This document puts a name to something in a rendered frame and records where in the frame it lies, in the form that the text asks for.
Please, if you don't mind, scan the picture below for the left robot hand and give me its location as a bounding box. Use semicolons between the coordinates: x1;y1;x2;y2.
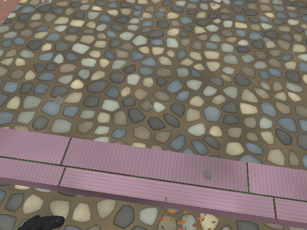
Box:
17;215;65;230

